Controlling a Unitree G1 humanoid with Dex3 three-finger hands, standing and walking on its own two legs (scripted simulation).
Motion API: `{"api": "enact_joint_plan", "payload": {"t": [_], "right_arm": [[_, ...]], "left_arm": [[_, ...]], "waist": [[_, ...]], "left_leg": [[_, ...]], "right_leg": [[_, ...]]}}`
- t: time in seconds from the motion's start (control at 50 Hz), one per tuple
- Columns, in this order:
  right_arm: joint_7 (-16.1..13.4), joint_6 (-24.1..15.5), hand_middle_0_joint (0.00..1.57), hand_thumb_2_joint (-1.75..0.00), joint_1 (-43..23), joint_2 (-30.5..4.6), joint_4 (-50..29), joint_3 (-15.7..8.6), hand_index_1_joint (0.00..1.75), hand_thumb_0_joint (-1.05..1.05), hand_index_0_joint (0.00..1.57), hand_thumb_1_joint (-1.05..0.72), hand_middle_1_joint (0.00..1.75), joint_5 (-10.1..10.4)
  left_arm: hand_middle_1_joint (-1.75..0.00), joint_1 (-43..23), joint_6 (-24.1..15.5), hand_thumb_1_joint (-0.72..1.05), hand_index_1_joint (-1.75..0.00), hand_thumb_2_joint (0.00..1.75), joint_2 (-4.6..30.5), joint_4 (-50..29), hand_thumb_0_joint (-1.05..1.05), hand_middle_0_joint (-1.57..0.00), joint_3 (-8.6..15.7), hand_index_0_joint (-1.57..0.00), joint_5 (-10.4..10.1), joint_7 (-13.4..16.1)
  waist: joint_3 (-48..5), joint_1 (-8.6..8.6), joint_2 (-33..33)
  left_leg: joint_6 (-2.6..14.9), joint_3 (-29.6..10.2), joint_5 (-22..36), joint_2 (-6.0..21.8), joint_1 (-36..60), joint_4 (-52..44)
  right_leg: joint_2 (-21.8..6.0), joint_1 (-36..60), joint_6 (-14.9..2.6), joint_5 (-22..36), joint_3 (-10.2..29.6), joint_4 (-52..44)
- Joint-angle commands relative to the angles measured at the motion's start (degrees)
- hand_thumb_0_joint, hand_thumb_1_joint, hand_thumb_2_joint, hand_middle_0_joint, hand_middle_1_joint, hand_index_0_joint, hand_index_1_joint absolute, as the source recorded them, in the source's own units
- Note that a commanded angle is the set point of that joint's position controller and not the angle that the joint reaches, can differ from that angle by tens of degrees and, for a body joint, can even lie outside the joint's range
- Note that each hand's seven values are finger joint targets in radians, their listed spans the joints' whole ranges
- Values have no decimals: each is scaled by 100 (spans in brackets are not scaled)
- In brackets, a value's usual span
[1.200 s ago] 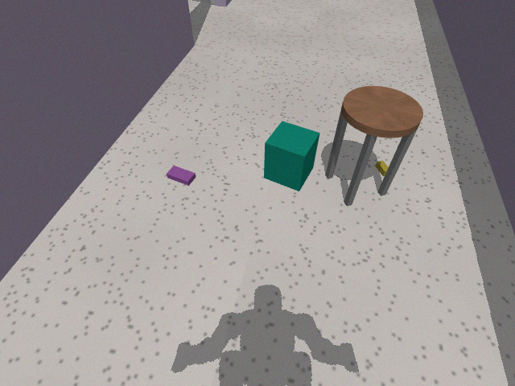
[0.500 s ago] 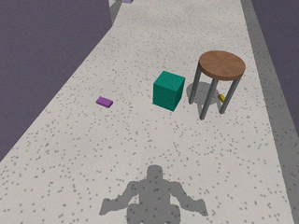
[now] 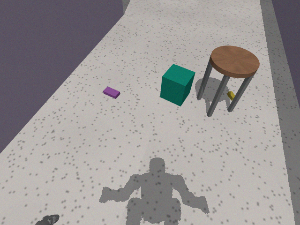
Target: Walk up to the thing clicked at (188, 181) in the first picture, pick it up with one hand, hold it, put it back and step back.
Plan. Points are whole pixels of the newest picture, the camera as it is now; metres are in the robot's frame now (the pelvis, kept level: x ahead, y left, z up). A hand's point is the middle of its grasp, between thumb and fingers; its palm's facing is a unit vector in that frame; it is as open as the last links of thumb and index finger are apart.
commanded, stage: walk up
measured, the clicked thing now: (111, 92) +1.27 +0.34 -0.76
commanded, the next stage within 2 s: none
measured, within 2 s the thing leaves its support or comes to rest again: neither
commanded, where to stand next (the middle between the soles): +0.05 -0.01 m, yaw +62 degrees
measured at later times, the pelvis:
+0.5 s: pelvis -0.01 -0.05 -0.02, yaw +26 degrees
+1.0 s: pelvis +0.03 -0.08 -0.02, yaw +46 degrees
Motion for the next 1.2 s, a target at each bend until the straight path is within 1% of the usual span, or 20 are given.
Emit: {"api": "enact_joint_plan", "payload": {"t": [0.0,0.08,0.12,0.14,0.2,0.28,0.4,0.48,0.5,0.54,0.56,0.64,0.76,0.82,0.84,0.86,0.9,1.0,1.12,1.18], "right_arm": [[-180,-49,20,-90,214,-2105,-730,-688,30,0,20,-90,30,-111],[-269,-85,20,-90,-40,-1737,-1218,-686,30,0,20,-90,30,-127],[-174,-28,20,-90,-226,-1278,-1511,-529,30,0,20,-90,30,-52],[-171,12,20,-90,-70,-1116,-1585,-480,30,0,20,-90,30,-37],[-112,174,20,-90,601,-1521,-1662,-637,30,0,20,-90,30,-187],[133,195,20,-90,652,-1388,-1628,-605,30,0,20,-90,30,-186],[215,112,20,-90,167,-1323,-1990,-576,30,0,20,-90,30,-190],[102,18,20,-90,989,-1322,-1905,-671,30,0,20,-90,30,-94],[49,-46,20,-90,1405,-1544,-1823,-755,30,0,20,-90,30,-128],[-101,-135,20,-90,1166,-2365,-2126,-905,30,0,20,-90,30,-210],[-136,-146,20,-90,1118,-2536,-2142,-966,30,0,20,-90,30,-74],[-187,-113,20,-90,490,-1805,-2385,-657,30,0,20,-90,30,-8],[-60,72,20,-90,522,-1901,-2636,-728,30,0,20,-90,30,-222],[-12,199,20,-90,29,-1735,-2845,-703,30,0,20,-90,30,-164],[-25,217,20,-90,-32,-1391,-2964,-593,30,0,20,-90,30,-98],[-46,222,20,-90,72,-1011,-3043,-503,30,0,20,-90,30,-60],[-128,350,20,-90,754,-1640,-2705,-680,30,0,20,-90,30,-144],[208,334,20,-90,914,-1621,-2288,-781,30,0,20,-90,30,-139],[225,190,20,-90,280,-1486,-2234,-629,30,0,20,-90,30,-76],[185,93,20,-90,515,-1501,-2016,-603,30,0,20,-90,30,-66]], "left_arm": [[-30,-193,4,90,-30,90,983,-1016,0,-20,383,-20,-19,15],[-30,237,-47,90,-30,90,1048,-1273,0,-20,451,-20,-20,-29],[-30,672,-107,90,-30,90,1365,-1266,0,-20,603,-20,91,37],[-30,530,-93,90,-30,90,1665,-1374,0,-20,669,-20,153,57],[-30,-702,-108,90,-30,90,1576,-2001,0,-20,626,-20,180,2],[-30,-197,-190,90,-30,90,1201,-1892,0,-20,507,-20,153,36],[-30,723,-162,90,-30,90,1584,-1972,0,-20,532,-20,121,-93],[-30,541,-98,90,-30,90,1723,-2231,0,-20,558,-20,77,-118],[-30,649,-103,90,-30,90,1502,-2275,0,-20,499,-20,22,-96],[-30,1046,-70,90,-30,90,839,-2420,0,-20,297,-20,-45,-101],[-30,807,-60,90,-30,90,1308,-2428,0,-20,397,-20,3,-49],[-30,1118,-81,90,-30,90,1380,-2076,0,-20,439,-20,-57,-79],[-30,1422,-214,90,-30,90,1262,-2013,0,-20,456,-20,-83,121],[-30,2085,-315,90,-30,90,1170,-1824,0,-20,497,-20,-86,231],[-30,2327,-381,90,-30,90,1594,-1787,0,-20,610,-20,9,275],[-30,2197,-429,90,-30,90,2223,-1897,0,-20,745,-20,148,308],[-30,834,-393,90,-30,90,2478,-2248,0,-20,781,-20,143,314],[-30,1056,-488,90,-30,90,1764,-1987,0,-20,652,-20,110,321],[-30,1635,-479,90,-30,90,1906,-2084,0,-20,727,-20,191,172],[-30,1252,-426,90,-30,90,2040,-2219,0,-20,721,-20,152,131]], "waist": [[-561,63,1380],[-1242,479,997],[-1389,845,-437],[-1157,750,-1482],[-641,107,-1007],[-100,109,-579],[-268,507,-750],[-544,45,-710],[-883,-158,-109],[-1049,47,1712],[-993,-96,1565],[-544,172,1213],[-557,83,1501],[-775,538,1142],[-874,739,161],[-647,688,-1447],[-413,117,-1062],[-93,136,-665],[-292,648,-1346],[-436,454,-1286]], "left_leg": [[1313,-3056,1956,1753,162,-818],[869,-2073,1936,1150,310,221],[340,-911,797,75,-1607,1493],[62,-210,-1350,-389,-2653,2248],[-137,43,-1618,293,-2089,3965],[-78,185,-689,364,-2246,3716],[-57,795,-873,323,-1575,2108],[106,1094,-539,78,-213,810],[335,772,-180,24,646,266],[1446,-2937,1975,2063,1758,70],[1946,-3424,1486,2491,1126,-70],[1118,-1075,1200,1159,103,261],[1254,-1255,2349,934,-1041,750],[891,-1174,1697,516,-1387,1642],[570,-918,771,44,-1874,2475],[188,-440,-1700,-780,-3030,3682],[39,-610,-2429,-17,-2775,5201],[-126,-313,-886,64,-2376,4886],[-235,390,-1489,273,-2227,2790],[-124,594,-1623,320,-1379,2040]], "right_leg": [[355,-804,-88,-1488,651,1669],[-53,-413,-331,-794,1020,857],[-781,1574,-451,263,1554,-776],[-1666,1957,-739,1124,2255,-864],[-2530,39,-1686,865,2174,-1162],[-1372,288,-985,1789,763,-603],[-1366,612,-881,2237,50,-70],[-1543,-30,-759,2153,-259,949],[-1215,-408,-444,2130,-581,2178],[206,-2797,204,-1923,-337,4014],[-268,-2306,76,-2200,559,3998],[-313,-1911,-24,-1218,373,3224],[81,-848,15,-1073,-103,2259],[294,63,-104,308,-239,570],[-308,455,-280,207,565,-95],[-1981,739,-640,797,2773,-753],[-3202,-404,-1841,-60,4135,-1313],[-1317,-505,-809,-566,805,-607],[-1613,402,-1100,-360,564,-418],[-1842,-115,-1121,-108,413,-86]]}}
